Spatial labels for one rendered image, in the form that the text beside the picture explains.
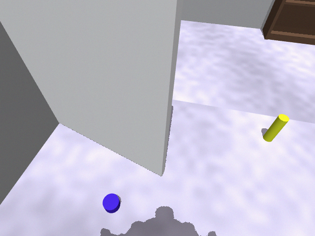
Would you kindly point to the bookshelf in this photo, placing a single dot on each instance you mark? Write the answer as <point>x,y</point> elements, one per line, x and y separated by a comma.
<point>291,21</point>

